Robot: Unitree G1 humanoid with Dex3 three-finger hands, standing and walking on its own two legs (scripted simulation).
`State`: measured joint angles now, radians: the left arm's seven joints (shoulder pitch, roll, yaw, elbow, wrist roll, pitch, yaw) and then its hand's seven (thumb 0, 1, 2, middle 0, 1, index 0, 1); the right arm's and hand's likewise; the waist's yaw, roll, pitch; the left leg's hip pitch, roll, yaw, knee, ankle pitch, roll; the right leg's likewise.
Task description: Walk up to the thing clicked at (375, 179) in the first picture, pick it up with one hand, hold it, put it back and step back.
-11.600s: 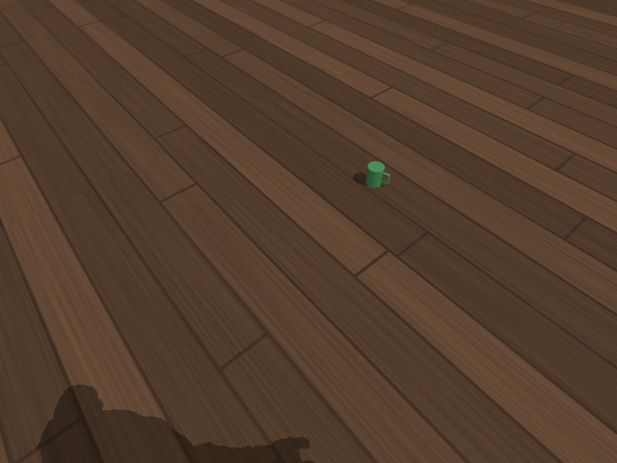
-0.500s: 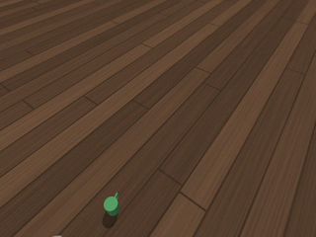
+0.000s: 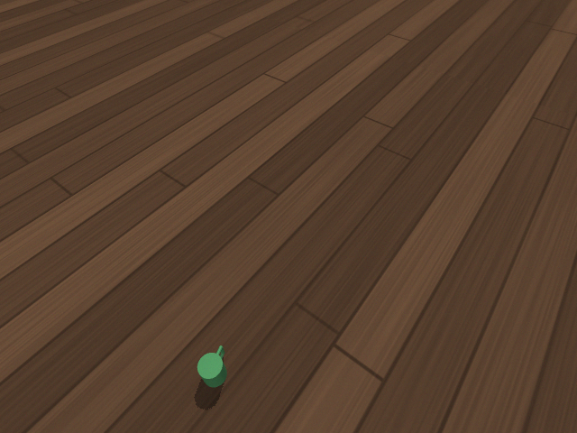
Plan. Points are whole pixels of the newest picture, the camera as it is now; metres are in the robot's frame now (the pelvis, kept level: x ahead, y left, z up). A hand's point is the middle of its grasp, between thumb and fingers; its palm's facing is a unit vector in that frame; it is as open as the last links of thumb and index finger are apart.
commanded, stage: stand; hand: left
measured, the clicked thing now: (215, 365) +0.44 +0.25 -0.73
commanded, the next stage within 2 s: walk up in 0.88 s
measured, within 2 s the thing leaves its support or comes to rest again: neither
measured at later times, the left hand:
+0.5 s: hand out of the picture +0.06 +0.27 -0.15, palm faces -0.03 -0.93 -0.36, open 7.4 cm
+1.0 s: hand out of the picture +0.06 +0.28 -0.16, palm faces +0.00 -0.93 -0.37, open 7.4 cm
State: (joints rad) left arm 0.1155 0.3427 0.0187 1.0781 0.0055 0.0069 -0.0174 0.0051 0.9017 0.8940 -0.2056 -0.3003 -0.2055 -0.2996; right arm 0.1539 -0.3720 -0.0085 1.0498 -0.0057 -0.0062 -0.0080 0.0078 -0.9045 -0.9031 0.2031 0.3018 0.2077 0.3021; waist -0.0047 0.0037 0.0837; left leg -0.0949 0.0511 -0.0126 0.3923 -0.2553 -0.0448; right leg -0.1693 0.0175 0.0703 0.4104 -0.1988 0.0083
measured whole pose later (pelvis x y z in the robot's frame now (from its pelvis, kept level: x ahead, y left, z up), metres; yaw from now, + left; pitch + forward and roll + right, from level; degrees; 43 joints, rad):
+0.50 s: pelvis -0.01 +0.01 +0.00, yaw +0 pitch -2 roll +0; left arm 0.10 0.36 0.00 1.13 0.01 -0.01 0.00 0.00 0.90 0.89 -0.21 -0.30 -0.21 -0.30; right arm 0.12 -0.35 -0.01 1.11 -0.01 0.00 0.01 0.01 -0.90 -0.90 0.20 0.30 0.21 0.30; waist 0.00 0.00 0.08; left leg -0.08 0.02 -0.01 0.33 -0.21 -0.03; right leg -0.16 -0.01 0.07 0.36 -0.16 0.03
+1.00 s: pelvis -0.03 +0.01 +0.00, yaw +1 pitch -2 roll +0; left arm 0.08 0.37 0.03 1.06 -0.01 0.01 0.01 0.00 0.90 0.89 -0.21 -0.30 -0.21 -0.30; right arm 0.07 -0.38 -0.03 1.07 0.01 0.02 0.00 0.01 -0.90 -0.90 0.20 0.30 0.21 0.30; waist 0.00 0.01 0.15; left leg -0.19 0.03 -0.02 0.48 -0.24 -0.02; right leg -0.24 0.00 0.06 0.44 -0.17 0.02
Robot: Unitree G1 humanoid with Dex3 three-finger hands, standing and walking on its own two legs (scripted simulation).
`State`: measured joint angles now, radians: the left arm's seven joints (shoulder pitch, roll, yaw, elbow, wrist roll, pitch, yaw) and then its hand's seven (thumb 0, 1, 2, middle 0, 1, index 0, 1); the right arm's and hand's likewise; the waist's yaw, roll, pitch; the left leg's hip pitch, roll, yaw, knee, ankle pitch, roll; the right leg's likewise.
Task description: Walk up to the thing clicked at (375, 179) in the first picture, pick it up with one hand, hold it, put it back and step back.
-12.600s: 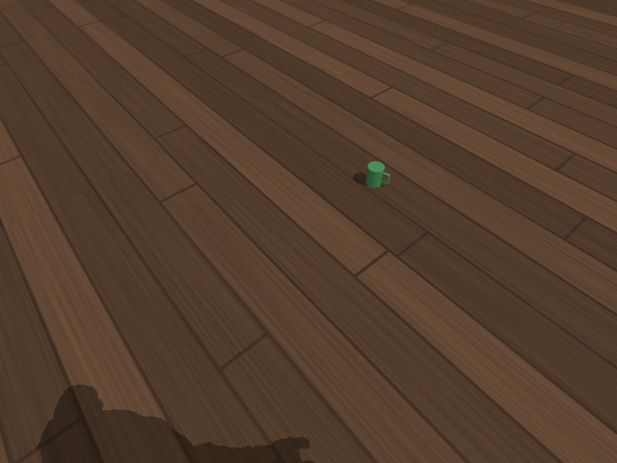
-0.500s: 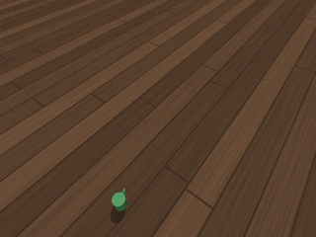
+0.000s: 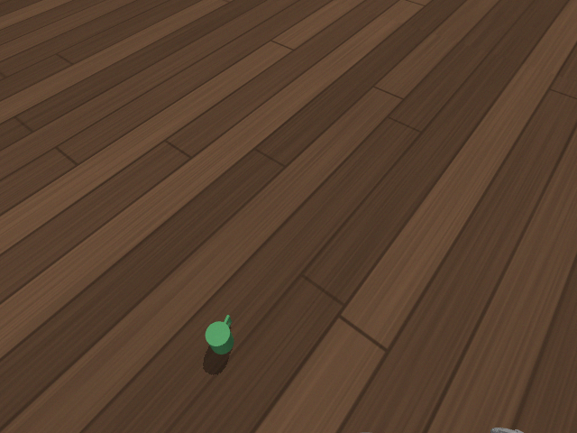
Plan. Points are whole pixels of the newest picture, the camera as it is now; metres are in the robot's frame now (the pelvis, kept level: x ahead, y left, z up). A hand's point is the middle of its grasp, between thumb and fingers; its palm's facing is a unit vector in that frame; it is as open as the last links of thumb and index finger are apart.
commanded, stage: walk up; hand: left
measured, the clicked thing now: (222, 333) +0.47 +0.23 -0.73
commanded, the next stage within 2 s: none
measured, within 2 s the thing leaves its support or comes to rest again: neither
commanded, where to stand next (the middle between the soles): +0.09 -0.02 m, yaw +3 degrees
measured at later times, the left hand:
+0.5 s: hand out of the picture +0.02 +0.29 -0.18, palm faces -0.12 -0.92 -0.37, open 7.4 cm
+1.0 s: hand out of the picture -0.11 +0.28 -0.17, palm faces -0.01 -0.94 -0.34, open 7.4 cm
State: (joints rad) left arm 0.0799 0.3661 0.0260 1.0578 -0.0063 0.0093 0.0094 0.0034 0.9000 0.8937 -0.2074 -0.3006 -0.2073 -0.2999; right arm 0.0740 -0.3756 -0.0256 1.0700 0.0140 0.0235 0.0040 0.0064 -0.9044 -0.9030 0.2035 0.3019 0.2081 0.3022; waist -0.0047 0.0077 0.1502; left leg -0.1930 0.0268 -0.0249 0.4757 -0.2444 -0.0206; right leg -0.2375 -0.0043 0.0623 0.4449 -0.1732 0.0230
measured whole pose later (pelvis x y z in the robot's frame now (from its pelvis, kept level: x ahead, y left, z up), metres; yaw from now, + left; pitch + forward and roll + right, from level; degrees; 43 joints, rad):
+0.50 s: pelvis -0.10 +0.03 -0.01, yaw -4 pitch -1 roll -1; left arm 0.10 0.40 0.07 0.87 0.02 0.07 0.02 0.00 0.90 0.89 -0.21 -0.30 -0.21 -0.30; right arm 0.14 -0.36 -0.05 0.88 -0.02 0.03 -0.03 0.01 -0.90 -0.90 0.21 0.30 0.21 0.30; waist -0.01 -0.05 0.22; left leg -0.33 0.01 0.03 0.61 -0.26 0.03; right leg -0.31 0.06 0.12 0.86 -0.48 0.02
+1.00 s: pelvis -0.25 +0.02 -0.01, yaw +1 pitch -3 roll +0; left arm 0.10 0.38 0.08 0.75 0.04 0.11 0.01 0.00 0.90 0.89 -0.20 -0.30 -0.20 -0.30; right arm 0.19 -0.34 -0.03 0.85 -0.04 0.01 -0.03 0.01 -0.90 -0.90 0.21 0.30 0.21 0.30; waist 0.00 -0.07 0.20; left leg -0.24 -0.03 -0.03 0.63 -0.34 0.03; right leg -0.47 0.07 0.09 0.99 -0.51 -0.01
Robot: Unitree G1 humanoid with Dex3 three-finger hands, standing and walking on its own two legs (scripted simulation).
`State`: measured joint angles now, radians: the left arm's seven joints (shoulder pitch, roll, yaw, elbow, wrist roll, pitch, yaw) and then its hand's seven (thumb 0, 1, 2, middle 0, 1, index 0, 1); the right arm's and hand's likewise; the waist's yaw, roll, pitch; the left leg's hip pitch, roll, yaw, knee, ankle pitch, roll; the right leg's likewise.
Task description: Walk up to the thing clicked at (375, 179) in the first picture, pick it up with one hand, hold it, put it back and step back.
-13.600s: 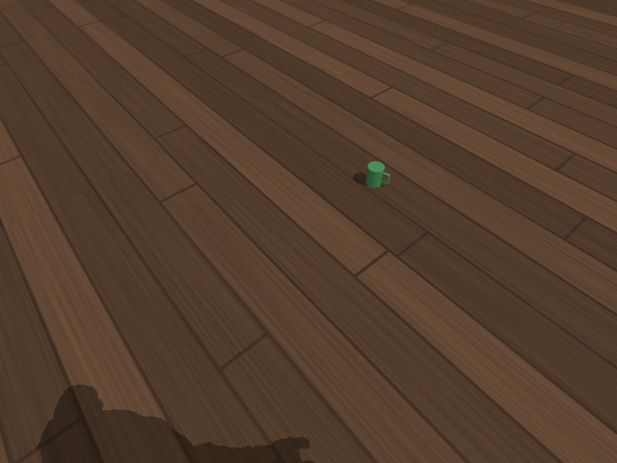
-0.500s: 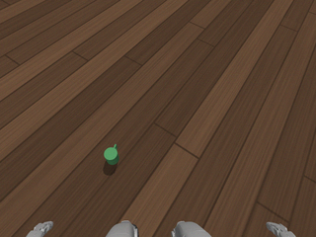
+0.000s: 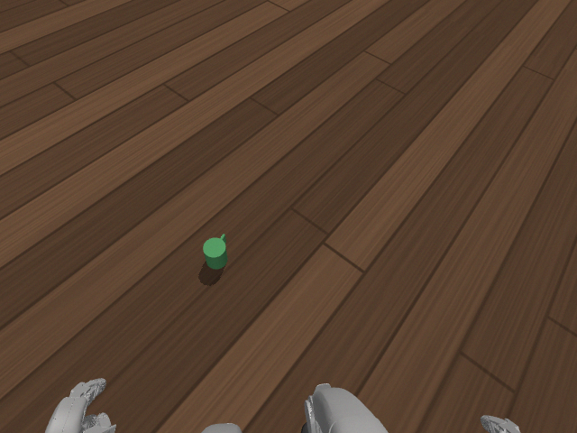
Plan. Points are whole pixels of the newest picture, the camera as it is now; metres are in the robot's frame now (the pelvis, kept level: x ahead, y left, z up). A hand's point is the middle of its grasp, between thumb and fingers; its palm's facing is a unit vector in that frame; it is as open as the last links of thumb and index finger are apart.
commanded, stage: walk up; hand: left
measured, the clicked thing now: (217, 249) +0.73 +0.20 -0.71
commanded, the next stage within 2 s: stand in 1.46 s
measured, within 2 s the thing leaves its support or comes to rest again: neither
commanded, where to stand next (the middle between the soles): +0.34 -0.05 m, yaw +2 degrees
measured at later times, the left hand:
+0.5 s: hand out of the picture -0.01 +0.24 -0.13, palm faces +0.01 -0.92 -0.39, open 7.4 cm
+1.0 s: hand out of the picture +0.06 +0.21 -0.14, palm faces +0.01 -0.94 -0.35, open 7.4 cm
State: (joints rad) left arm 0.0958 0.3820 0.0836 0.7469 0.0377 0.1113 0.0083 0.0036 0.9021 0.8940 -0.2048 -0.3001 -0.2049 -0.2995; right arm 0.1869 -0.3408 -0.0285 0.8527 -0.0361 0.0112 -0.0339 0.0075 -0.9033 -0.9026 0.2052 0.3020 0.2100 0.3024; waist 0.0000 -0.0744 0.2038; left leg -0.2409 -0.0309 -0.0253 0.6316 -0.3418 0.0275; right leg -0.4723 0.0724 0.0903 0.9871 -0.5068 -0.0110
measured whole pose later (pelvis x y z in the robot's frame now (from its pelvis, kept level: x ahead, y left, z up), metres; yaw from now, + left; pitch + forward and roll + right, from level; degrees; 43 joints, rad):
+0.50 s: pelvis -0.08 -0.03 +0.00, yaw -1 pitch -3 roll -1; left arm 0.26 0.35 0.07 0.93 0.04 -0.01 -0.02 0.01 0.90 0.89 -0.21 -0.30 -0.21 -0.30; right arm 0.28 -0.40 -0.05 0.94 -0.02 0.02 0.02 0.01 -0.91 -0.90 0.20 0.30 0.21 0.30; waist 0.02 0.06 0.05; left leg -0.30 -0.01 -0.08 0.72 -0.45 -0.01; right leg -0.17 -0.01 0.01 0.55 -0.34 0.01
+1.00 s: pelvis -0.05 -0.04 +0.00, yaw +1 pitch -3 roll +0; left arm 0.13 0.33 0.03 0.96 0.03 -0.02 -0.01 0.01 0.90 0.89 -0.21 -0.30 -0.21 -0.30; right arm 0.22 -0.38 -0.03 0.96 0.00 0.00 -0.01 0.01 -0.91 -0.90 0.20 0.30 0.21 0.30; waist 0.00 0.03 0.08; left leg -0.24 -0.01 -0.05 0.66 -0.44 0.01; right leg -0.26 -0.02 -0.04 0.58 -0.28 -0.01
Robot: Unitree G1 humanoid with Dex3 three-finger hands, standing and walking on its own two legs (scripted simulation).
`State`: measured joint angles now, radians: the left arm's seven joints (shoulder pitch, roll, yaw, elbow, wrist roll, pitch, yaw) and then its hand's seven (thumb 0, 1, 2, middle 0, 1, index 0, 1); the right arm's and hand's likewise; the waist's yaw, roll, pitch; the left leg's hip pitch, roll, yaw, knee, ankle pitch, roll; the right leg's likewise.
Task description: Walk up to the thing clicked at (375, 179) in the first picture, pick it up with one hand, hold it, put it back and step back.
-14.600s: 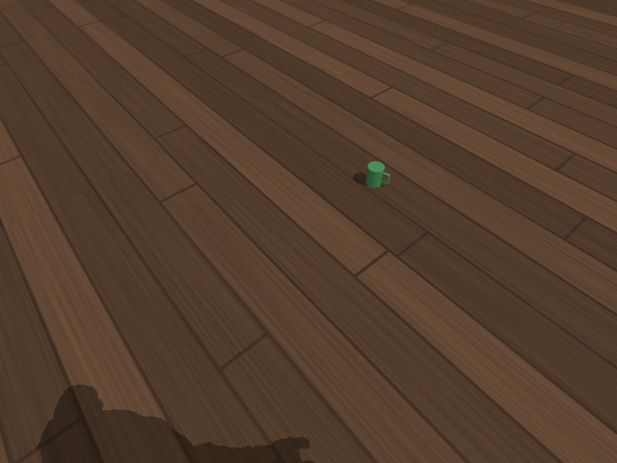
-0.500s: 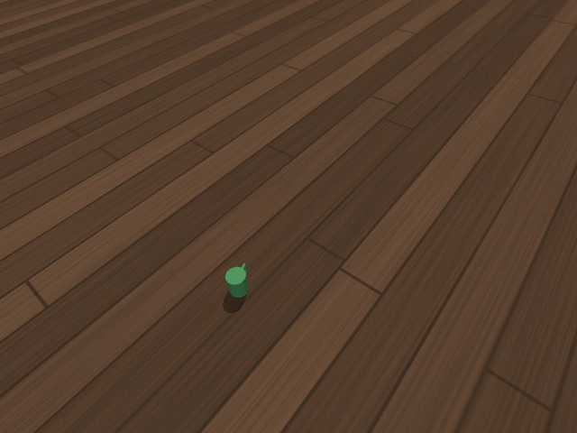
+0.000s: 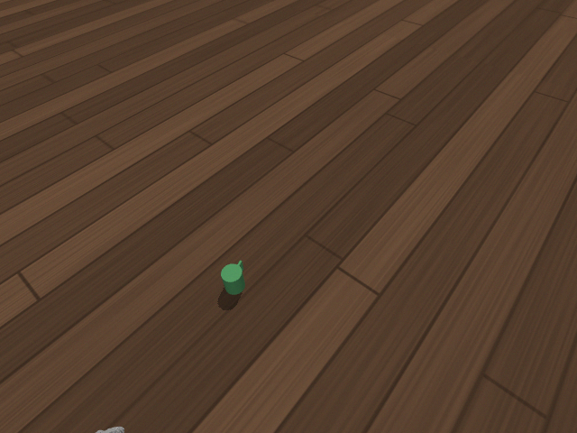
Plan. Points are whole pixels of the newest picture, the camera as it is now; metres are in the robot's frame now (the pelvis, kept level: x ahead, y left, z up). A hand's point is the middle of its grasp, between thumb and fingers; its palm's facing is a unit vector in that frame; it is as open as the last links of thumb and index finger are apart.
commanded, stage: walk up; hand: left
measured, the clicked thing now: (235, 275) +0.78 +0.22 -0.72
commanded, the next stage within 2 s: stand in 0.46 s
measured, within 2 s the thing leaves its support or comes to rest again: neither
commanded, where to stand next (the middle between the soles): +0.38 -0.02 m, yaw +1 degrees
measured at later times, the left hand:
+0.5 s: hand out of the picture +0.10 +0.27 -0.14, palm faces +0.02 -0.94 -0.34, open 7.4 cm
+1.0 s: hand out of the picture +0.07 +0.25 -0.14, palm faces -0.04 -0.94 -0.35, open 7.4 cm
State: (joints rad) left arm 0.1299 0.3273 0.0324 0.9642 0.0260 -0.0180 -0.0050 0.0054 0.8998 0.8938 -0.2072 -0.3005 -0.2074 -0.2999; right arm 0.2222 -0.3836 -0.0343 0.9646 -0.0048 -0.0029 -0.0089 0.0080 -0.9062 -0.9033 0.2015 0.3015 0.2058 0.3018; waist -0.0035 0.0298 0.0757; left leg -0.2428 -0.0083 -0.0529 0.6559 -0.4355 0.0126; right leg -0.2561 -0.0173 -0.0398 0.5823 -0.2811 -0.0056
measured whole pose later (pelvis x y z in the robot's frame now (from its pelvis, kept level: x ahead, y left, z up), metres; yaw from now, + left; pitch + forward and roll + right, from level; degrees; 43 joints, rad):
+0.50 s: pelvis +0.01 +0.01 +0.02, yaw +0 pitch -3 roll +0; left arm 0.08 0.36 0.02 1.09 0.01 -0.01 0.00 0.00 0.90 0.89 -0.20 -0.30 -0.20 -0.30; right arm 0.08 -0.33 -0.01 1.07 -0.01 -0.02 0.00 0.01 -0.90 -0.90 0.20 0.30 0.21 0.30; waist 0.02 -0.01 0.07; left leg -0.12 -0.02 -0.04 0.40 -0.23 0.01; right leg -0.15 -0.04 -0.04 0.39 -0.19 0.02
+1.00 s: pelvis +0.01 +0.00 +0.02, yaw +0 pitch -2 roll +0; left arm 0.11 0.35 -0.01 1.14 0.01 -0.03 0.00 0.00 0.90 0.89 -0.21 -0.30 -0.21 -0.30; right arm 0.11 -0.35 0.00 1.14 -0.01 -0.01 0.01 0.01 -0.91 -0.90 0.20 0.30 0.21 0.30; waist 0.00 0.00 0.06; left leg -0.09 0.00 -0.04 0.31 -0.18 -0.01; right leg -0.14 -0.02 -0.04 0.33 -0.16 0.00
